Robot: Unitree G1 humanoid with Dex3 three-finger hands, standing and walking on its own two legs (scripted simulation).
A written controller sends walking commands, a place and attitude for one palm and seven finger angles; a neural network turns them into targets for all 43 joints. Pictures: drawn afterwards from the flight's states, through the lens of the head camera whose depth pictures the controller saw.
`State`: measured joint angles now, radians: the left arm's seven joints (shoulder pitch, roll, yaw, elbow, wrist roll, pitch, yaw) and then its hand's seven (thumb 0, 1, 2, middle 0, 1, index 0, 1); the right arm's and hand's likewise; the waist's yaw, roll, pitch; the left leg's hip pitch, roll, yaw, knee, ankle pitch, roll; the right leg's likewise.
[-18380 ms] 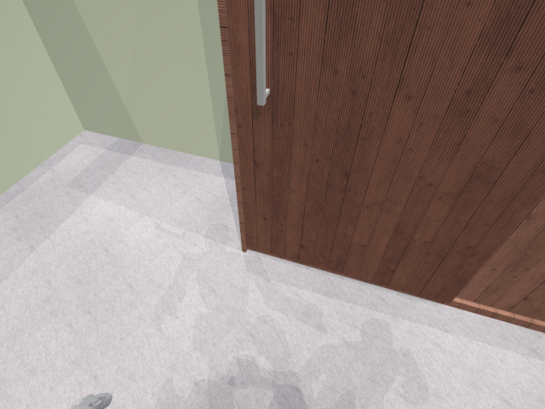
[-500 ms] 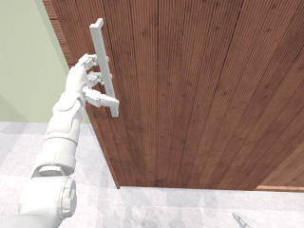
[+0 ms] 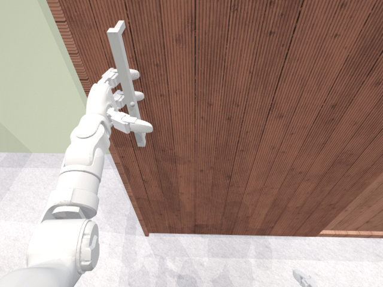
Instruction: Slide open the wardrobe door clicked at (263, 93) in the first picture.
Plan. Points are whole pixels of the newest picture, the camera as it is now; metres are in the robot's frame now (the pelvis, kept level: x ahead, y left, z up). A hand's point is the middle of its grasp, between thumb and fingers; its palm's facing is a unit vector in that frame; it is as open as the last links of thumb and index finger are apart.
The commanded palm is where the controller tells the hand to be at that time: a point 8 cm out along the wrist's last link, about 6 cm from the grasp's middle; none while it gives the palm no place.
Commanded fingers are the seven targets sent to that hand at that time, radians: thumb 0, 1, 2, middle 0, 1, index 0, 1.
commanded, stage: slide the fingers in behind the handle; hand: left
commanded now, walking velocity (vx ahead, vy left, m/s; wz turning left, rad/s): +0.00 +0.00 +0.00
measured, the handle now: (132, 93) +0.48 +0.14 +0.17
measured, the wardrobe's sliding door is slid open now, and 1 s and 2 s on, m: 0.00 0.00 0.00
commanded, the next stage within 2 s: grip the handle and tug to test in 0.66 s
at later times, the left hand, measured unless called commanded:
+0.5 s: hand (136, 106) +0.42 +0.12 +0.18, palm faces -0.03 -1.00 -0.01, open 14.0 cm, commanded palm +0.40 +0.18 +0.18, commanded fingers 0.00 -0.50 0.30 -0.30 -1.20 -0.30 -1.20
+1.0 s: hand (141, 103) +0.43 +0.12 +0.18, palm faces -0.04 -1.00 +0.00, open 12.6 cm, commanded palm +0.41 +0.17 +0.18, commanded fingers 0.00 0.11 0.56 -0.37 -1.29 -0.37 -1.29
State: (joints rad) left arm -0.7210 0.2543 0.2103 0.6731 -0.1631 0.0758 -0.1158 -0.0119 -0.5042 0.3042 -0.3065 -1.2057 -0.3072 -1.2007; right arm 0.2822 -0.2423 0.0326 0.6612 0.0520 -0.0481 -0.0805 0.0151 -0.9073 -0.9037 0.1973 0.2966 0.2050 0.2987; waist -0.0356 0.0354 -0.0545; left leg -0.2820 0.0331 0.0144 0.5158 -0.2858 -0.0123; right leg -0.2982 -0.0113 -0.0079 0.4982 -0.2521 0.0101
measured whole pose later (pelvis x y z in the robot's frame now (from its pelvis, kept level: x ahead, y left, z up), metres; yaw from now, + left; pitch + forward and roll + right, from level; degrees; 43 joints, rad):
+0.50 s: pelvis -0.01 +0.00 +0.00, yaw +1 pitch +2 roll +0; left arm -0.72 0.21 0.14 0.62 -0.15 0.11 -0.06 -0.01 -0.51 0.30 -0.30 -1.20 -0.30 -1.20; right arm 0.24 -0.23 0.04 0.65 0.05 -0.05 -0.08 0.01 -0.91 -0.90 0.20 0.30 0.20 0.30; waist -0.02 0.03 -0.04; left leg -0.27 0.02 0.01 0.52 -0.28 -0.01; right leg -0.28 -0.02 -0.02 0.49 -0.25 0.02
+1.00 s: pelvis +0.00 +0.00 +0.00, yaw +0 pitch +3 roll +0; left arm -0.73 0.21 0.16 0.66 -0.15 0.07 -0.07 -0.01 -0.29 0.39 -0.33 -1.24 -0.33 -1.23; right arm 0.30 -0.24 0.02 0.68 0.05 -0.05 -0.08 0.02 -0.91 -0.90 0.20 0.30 0.20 0.30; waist -0.03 0.04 -0.05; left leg -0.27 0.03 0.01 0.51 -0.28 -0.01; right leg -0.29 -0.01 -0.01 0.49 -0.25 0.01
